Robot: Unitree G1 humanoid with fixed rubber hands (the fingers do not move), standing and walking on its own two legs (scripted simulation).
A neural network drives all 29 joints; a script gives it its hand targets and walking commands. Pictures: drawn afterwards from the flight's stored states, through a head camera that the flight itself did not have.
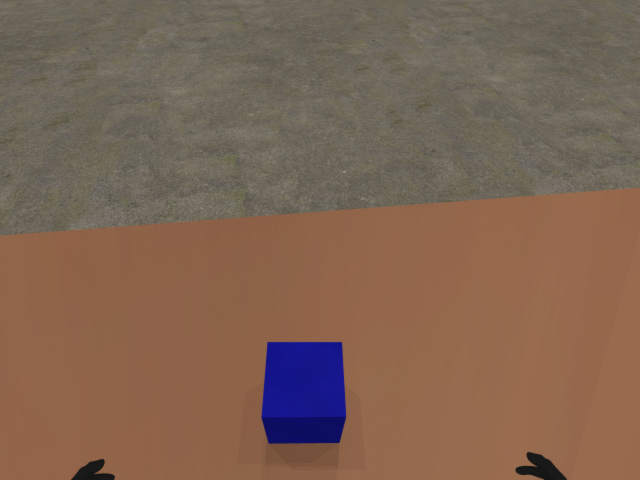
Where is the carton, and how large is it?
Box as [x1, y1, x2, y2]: [261, 342, 345, 443]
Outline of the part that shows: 268,342 261,417 268,442 339,442 345,419 341,342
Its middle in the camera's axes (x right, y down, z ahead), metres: -0.04 +0.45 +1.11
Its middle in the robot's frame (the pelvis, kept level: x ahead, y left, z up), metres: +0.45 +0.02 -0.66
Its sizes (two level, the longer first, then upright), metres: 0.210 0.200 0.250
